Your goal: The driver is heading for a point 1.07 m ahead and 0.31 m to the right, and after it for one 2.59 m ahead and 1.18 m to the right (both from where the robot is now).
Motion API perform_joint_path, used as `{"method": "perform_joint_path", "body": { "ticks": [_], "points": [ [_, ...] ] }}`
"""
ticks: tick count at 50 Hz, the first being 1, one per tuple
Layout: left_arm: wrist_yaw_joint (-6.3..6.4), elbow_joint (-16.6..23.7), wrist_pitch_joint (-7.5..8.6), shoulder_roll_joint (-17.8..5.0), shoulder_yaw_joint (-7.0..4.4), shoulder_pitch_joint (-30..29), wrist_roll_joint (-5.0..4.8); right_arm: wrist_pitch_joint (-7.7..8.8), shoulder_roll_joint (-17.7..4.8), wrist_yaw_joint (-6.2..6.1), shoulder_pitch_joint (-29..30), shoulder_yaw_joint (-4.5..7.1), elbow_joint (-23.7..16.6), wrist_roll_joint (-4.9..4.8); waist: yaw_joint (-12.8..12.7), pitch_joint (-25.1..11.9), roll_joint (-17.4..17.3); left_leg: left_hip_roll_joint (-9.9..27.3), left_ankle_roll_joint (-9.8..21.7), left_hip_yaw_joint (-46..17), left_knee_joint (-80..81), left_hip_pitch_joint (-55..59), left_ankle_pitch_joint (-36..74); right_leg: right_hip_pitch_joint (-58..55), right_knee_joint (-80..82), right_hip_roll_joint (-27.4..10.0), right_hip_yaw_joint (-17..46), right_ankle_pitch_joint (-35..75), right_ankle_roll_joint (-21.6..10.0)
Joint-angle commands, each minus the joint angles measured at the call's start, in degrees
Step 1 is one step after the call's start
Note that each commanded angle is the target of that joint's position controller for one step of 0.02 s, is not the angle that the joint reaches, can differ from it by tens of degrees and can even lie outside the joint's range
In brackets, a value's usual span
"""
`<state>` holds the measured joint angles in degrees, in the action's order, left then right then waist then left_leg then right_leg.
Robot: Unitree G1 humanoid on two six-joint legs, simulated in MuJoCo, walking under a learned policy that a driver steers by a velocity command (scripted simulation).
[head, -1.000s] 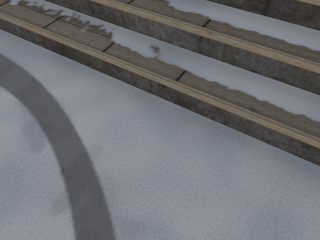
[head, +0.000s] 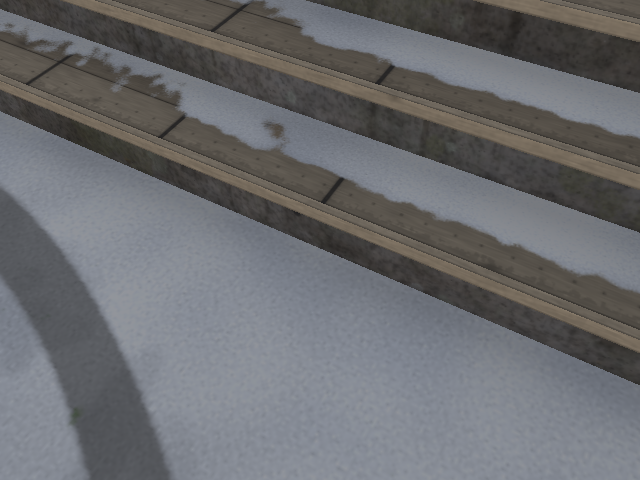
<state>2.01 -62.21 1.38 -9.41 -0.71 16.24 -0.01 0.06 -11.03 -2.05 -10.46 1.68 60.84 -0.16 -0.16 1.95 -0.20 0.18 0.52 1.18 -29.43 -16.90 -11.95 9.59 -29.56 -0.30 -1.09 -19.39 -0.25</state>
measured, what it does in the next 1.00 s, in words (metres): walks ahead: right foot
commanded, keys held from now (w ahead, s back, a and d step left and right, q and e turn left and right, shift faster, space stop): no key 0.04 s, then w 0.50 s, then w+e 0.10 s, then e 0.36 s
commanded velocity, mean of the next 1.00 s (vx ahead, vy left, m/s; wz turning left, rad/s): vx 0.28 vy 0.00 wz -0.15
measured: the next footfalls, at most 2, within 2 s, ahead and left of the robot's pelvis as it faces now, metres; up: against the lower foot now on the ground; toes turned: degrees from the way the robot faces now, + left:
right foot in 0.80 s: +0.45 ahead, -0.10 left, +0.00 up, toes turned -9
left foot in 1.32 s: +0.49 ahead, +0.09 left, +0.00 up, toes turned -28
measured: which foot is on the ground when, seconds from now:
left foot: down 0.00-0.78, up 0.80-1.00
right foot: down 0.00-0.32, up 0.34-0.78, down 0.80-1.00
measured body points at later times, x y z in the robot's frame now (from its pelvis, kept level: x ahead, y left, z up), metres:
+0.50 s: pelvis +0.12 +0.04 +0.01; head +0.12 +0.05 +0.46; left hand +0.21 +0.30 -0.13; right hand +0.08 -0.19 -0.14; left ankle +0.06 +0.12 -0.73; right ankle +0.14 -0.11 -0.65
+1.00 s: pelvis +0.33 -0.02 -0.01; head +0.38 -0.04 +0.44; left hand +0.45 +0.23 -0.14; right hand +0.38 -0.29 -0.15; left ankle +0.35 +0.12 -0.66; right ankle +0.41 -0.09 -0.73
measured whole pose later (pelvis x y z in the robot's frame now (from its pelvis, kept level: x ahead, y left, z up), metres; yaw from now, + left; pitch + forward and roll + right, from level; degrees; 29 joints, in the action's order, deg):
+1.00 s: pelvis +0.33 -0.02 -0.01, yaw -11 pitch +1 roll +0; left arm -0.6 -52.5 1.8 -14.0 -3.6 11.1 0.9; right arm 1.7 -13.9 -1.0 -8.9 2.0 51.3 2.3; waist -0.8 6.9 -1.4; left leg 2.8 -0.3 -1.3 -65.3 -30.7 -23.8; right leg 22.1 -25.2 6.7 -0.7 -3.7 -6.6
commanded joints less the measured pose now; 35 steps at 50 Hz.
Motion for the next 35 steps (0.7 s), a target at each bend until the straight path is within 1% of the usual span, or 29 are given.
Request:
{"method": "perform_joint_path", "body": {
  "ticks": [1,2,3,4,5,6,7,8,9,10,11,12,13,14,15,16,17,18,19,20,21,22,24,26,27,30,32,34,35],
  "points": [
    [0.18,0.44,0.06,-5.25,-0.87,4.82,0.02,0.08,-5.26,-0.28,-1.62,0.94,-0.99,-0.04,0.06,-0.81,0.58,1.84,2.44,-2.11,2.35,7.58,12.48,6.21,6.04,-1.85,1.63,12.22,-1.35],
    [0.19,0.41,0.04,-5.19,-0.87,4.83,0.03,0.02,-5.23,-0.30,-1.49,0.96,-0.86,-0.05,0.08,-0.67,0.62,1.84,2.41,-2.13,2.40,7.62,12.31,6.20,6.14,-1.81,1.59,12.03,-1.33],
    [0.22,-0.38,-0.05,-4.77,-0.85,6.24,-0.03,-0.06,-4.55,-0.28,-2.41,0.84,-0.06,-0.04,-0.05,-1.91,0.94,0.95,2.43,-1.12,2.12,8.09,6.05,5.52,6.85,-1.42,1.24,5.65,-1.66],
    [0.31,-0.62,-0.23,-5.70,-1.24,6.70,-0.41,-0.17,-4.76,-0.28,-2.61,1.06,0.32,-0.37,-0.09,-0.71,2.02,-0.72,2.62,0.52,0.51,6.65,-4.82,6.41,7.56,-1.35,1.82,-4.20,-2.91],
    [0.42,-0.23,-0.28,-7.11,-1.73,6.49,-0.72,-0.09,-5.20,-0.26,-2.14,1.33,0.26,-0.61,-0.27,1.78,3.52,-1.89,2.81,1.60,-1.16,3.05,-14.88,7.72,8.90,-2.54,4.02,-14.09,-4.74],
    [0.54,0.26,-0.01,-8.17,-2.10,6.91,-1.05,0.40,-5.22,-0.16,-0.54,1.40,-0.42,-0.67,-0.97,4.76,4.69,-2.20,3.01,1.84,-3.19,-1.88,-19.54,8.16,11.32,-5.15,7.89,-21.80,-6.74],
    [0.55,0.32,0.60,-9.55,-2.58,8.69,-1.42,1.37,-4.36,0.14,1.80,1.22,-1.50,-0.86,-2.14,6.90,6.92,-2.34,3.02,2.56,-7.28,-6.93,-18.24,6.53,14.87,-9.45,14.04,-26.45,-9.19],
    [0.51,0.37,1.31,-11.57,-3.29,9.17,-1.71,2.52,-3.19,0.65,3.58,0.95,-2.49,-1.18,-2.51,8.93,10.02,-1.89,3.34,3.20,-12.09,-11.42,-13.44,4.49,18.40,-14.99,21.45,-27.70,-12.01],
    [0.44,0.62,2.08,-12.00,-3.60,8.57,-1.63,3.61,-2.90,1.18,4.95,0.83,-3.25,-1.23,-2.51,10.57,10.46,0.38,4.11,1.36,-15.32,-14.42,-11.34,3.78,19.40,-18.66,25.69,-24.49,-13.84],
    [0.28,0.96,2.76,-11.07,-3.48,7.98,-1.30,4.47,-3.25,1.68,5.27,0.97,-3.65,-1.37,-2.01,10.62,9.72,1.72,4.84,0.32,-16.50,-16.53,-12.45,1.86,18.71,-19.63,25.98,-18.98,-14.08],
    [-0.02,1.34,3.17,-10.45,-3.42,7.19,-1.31,5.11,-3.49,2.08,4.74,1.08,-3.73,-1.61,-1.24,9.87,9.09,2.39,5.43,0.19,-14.64,-16.27,-13.94,0.29,17.28,-19.05,23.92,-13.89,-13.24],
    [-0.35,1.84,3.22,-10.28,-3.40,5.78,-1.66,5.56,-3.54,2.41,3.11,1.21,-3.30,-1.92,0.18,8.84,8.29,2.11,5.83,1.14,-9.21,-11.85,-13.33,1.05,15.59,-17.27,20.26,-10.61,-11.64],
    [-0.63,2.51,3.01,-10.32,-3.37,3.54,-2.00,5.73,-3.60,2.55,-0.94,1.59,-1.63,-2.05,2.56,7.30,7.34,0.41,5.81,3.29,-2.35,-1.97,-9.27,5.30,13.24,-14.04,15.24,-8.15,-9.50],
    [-0.84,3.16,2.91,-10.40,-3.37,2.53,-1.92,5.55,-4.63,2.50,-6.63,2.46,0.98,-1.72,4.44,4.62,6.21,-2.10,5.08,4.48,-0.80,8.80,-4.45,10.11,9.12,-10.52,11.23,-2.54,-7.80],
    [-0.92,4.33,3.18,-9.94,-3.12,0.15,-1.71,5.37,-7.16,2.37,-14.25,3.62,3.00,-1.33,7.68,2.04,1.35,1.55,6.36,-2.48,2.63,17.41,-4.65,15.47,-2.45,-6.46,5.72,7.16,-5.33],
    [-0.80,6.42,3.91,-5.69,-2.10,-0.03,-1.42,5.47,-13.88,2.33,-21.90,5.35,3.87,-1.54,9.34,-1.60,-15.48,14.30,13.11,-25.56,13.22,27.37,-10.10,27.32,-24.03,1.45,-3.31,3.37,-0.91],
    [-0.79,7.58,4.80,-5.43,-2.05,-1.37,-1.82,6.21,-11.78,2.89,-24.00,4.11,4.18,-0.45,9.05,-3.94,-16.12,22.21,18.00,-43.62,20.22,28.51,-12.59,34.15,-38.70,2.89,3.35,-11.01,-1.23],
    [-1.26,7.97,5.35,-6.93,-2.50,-1.87,-2.94,6.88,-8.71,2.81,-17.77,2.78,2.61,-0.19,5.56,0.20,-8.91,22.72,16.62,-39.18,19.11,25.27,-13.48,38.82,-45.49,-1.20,6.70,-8.14,-3.22],
    [-1.65,7.69,5.59,-7.22,-2.54,-1.78,-3.11,7.15,-6.71,3.04,-12.89,2.01,0.82,-0.22,3.67,1.64,-5.25,19.87,14.30,-31.09,19.18,22.04,-11.75,38.81,-45.91,-3.93,6.43,-2.07,-4.66],
    [-1.60,7.44,5.74,-7.45,-2.92,-1.92,-2.56,7.16,-6.34,3.38,-9.98,1.52,-0.20,-0.19,2.25,2.73,-2.68,17.51,12.51,-24.77,20.13,19.27,-7.43,38.05,-42.84,-5.88,5.67,3.11,-5.21],
    [-1.50,7.36,5.52,-8.49,-3.62,-2.27,-1.90,6.99,-5.30,3.51,-9.04,0.97,-0.57,-0.03,1.37,3.04,-2.55,15.06,10.71,-19.11,20.63,17.15,-1.02,35.57,-39.21,-7.31,5.10,6.29,-5.21],
    [-1.67,7.15,5.10,-8.55,-3.96,-1.93,-1.73,6.53,-4.30,3.43,-9.99,0.55,-0.29,0.18,1.04,2.54,-3.50,12.96,9.61,-14.67,20.93,16.02,3.94,33.11,-36.82,-7.64,4.07,8.07,-4.80],
    [-1.98,7.52,4.22,-6.89,-3.89,-3.26,-1.48,6.03,-5.13,2.79,-13.36,0.41,0.52,0.36,1.17,2.40,-3.77,11.54,9.74,-10.33,21.29,15.97,12.21,33.08,-33.40,-7.44,1.96,10.28,-3.33],
    [-2.06,9.77,3.74,-5.93,-3.55,-8.40,-1.15,5.81,-7.16,2.00,-14.66,0.57,0.51,0.58,1.70,3.53,-2.96,11.82,10.43,-8.73,22.34,15.38,15.66,34.92,-26.84,-7.30,1.32,13.40,-1.85],
    [-2.12,11.04,3.71,-5.52,-3.26,-11.45,-1.07,5.65,-7.65,1.67,-14.61,0.59,0.23,0.64,2.13,4.19,-2.65,11.60,10.43,-7.80,22.84,14.63,15.69,34.84,-22.21,-7.05,1.07,15.36,-1.35],
    [-2.87,13.14,3.63,-5.03,-2.44,-17.60,-1.55,5.63,-9.23,1.04,-15.22,1.05,-0.17,0.68,3.49,5.11,-3.93,11.20,9.58,-3.33,24.91,13.51,13.71,31.43,-11.74,-5.38,-0.76,21.68,-1.33],
    [-3.48,14.30,3.45,-5.40,-2.14,-20.41,-1.78,5.77,-9.11,1.02,-16.85,1.23,0.39,0.39,4.06,6.02,-3.66,12.26,9.36,-1.21,25.42,15.24,13.56,30.59,-8.50,-4.73,-1.25,23.08,-2.24],
    [-4.31,15.60,3.59,-5.42,-1.86,-22.49,-1.62,5.34,-8.59,0.92,-16.46,1.23,0.57,0.41,3.61,7.05,-3.14,12.65,8.22,2.05,22.57,17.13,22.24,28.90,-5.12,-3.66,-1.61,22.62,-3.80],
    [-4.75,16.18,3.72,-5.73,-1.92,-22.66,-1.47,5.02,-9.01,0.80,-15.90,1.37,0.42,0.52,2.95,6.24,-3.67,12.99,7.53,3.40,19.94,18.32,29.38,26.84,-4.29,-2.64,-2.12,21.58,-4.64]
  ]
}}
